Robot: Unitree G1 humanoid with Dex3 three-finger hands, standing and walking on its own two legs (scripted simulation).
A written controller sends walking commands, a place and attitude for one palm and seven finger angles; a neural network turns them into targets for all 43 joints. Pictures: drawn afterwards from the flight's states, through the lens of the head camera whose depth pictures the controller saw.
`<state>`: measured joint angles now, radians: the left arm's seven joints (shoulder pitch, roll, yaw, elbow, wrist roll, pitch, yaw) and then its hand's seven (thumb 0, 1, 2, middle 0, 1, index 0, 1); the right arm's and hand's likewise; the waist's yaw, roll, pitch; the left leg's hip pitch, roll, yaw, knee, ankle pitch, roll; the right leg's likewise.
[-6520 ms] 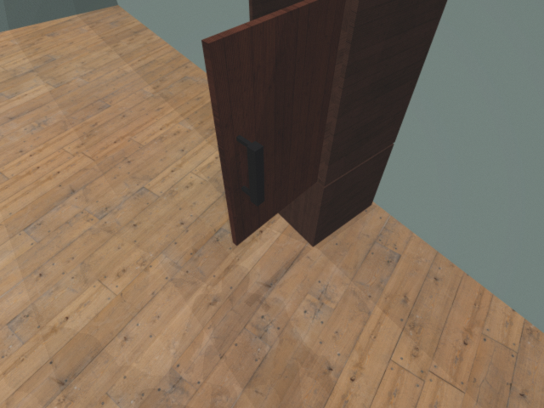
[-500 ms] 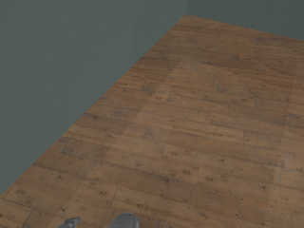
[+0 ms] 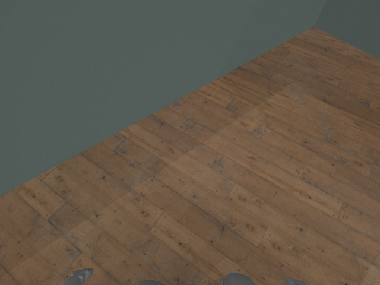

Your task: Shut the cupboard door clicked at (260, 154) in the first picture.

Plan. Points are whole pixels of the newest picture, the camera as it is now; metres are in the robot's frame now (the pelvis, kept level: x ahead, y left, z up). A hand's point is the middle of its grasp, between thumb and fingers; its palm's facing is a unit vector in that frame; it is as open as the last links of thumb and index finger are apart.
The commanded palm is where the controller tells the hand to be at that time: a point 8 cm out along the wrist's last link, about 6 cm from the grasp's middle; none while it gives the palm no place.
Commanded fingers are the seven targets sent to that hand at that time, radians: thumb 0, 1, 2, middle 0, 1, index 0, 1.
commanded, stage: walk to a spot facing it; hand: left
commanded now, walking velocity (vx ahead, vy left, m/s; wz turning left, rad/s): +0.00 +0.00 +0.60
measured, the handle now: out of the picture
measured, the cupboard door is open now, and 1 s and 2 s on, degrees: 97 97 97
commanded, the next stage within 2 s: none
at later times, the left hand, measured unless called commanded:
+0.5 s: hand out of the picture +0.00 +0.20 -0.19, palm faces +0.32 -0.92 -0.22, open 7.3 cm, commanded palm none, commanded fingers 0.00 0.90 0.90 -0.20 -0.30 -0.20 -0.30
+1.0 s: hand out of the picture -0.04 +0.13 -0.16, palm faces +0.58 -0.78 -0.23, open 7.3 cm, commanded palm none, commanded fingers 0.00 0.90 0.90 -0.20 -0.30 -0.20 -0.30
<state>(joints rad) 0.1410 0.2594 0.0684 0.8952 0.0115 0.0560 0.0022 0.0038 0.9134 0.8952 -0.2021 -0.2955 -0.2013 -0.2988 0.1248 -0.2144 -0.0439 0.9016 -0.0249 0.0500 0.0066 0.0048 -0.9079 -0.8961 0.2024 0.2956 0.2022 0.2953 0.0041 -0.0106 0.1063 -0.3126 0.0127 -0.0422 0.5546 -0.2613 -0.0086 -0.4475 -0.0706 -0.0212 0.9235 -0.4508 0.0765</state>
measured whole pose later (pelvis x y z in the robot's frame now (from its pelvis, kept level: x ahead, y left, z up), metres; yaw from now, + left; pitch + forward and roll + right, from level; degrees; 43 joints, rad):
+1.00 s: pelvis +0.01 -0.07 +0.00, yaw +37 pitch +1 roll +2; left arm 0.20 0.20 0.04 0.88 0.03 0.02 0.01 0.00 0.91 0.89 -0.21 -0.30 -0.21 -0.30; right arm 0.12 -0.25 -0.08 0.91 -0.01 0.08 0.03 0.01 -0.91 -0.90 0.20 0.29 0.20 0.29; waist -0.02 -0.04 0.12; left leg -0.41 0.01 0.07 0.82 -0.45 -0.07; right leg -0.21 -0.13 -0.16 0.54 -0.33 0.02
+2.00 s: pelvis +0.05 +0.02 +0.01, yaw +73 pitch +0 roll -1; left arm 0.24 0.28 0.08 0.99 0.03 0.01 -0.03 0.01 0.92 0.90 -0.20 -0.30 -0.20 -0.30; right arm 0.18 -0.19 -0.03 0.93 -0.02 -0.04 0.01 0.00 -0.91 -0.90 0.20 0.30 0.20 0.29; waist 0.03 -0.06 0.08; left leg -0.23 -0.01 0.07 0.49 -0.26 0.05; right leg -0.56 -0.15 -0.04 1.13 -0.28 0.07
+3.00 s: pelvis +0.12 +0.41 +0.01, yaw +90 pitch +0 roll +0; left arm 0.26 0.17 0.05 1.05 0.03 -0.01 -0.03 0.00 0.92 0.90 -0.20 -0.30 -0.20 -0.30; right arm 0.22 -0.17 -0.05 1.02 -0.02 -0.06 -0.02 -0.02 -0.96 -0.90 0.20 0.30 0.20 0.30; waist 0.03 -0.04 0.05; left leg -0.19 -0.02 0.12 0.40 -0.21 0.07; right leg -0.56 -0.14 -0.05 1.07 -0.23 0.03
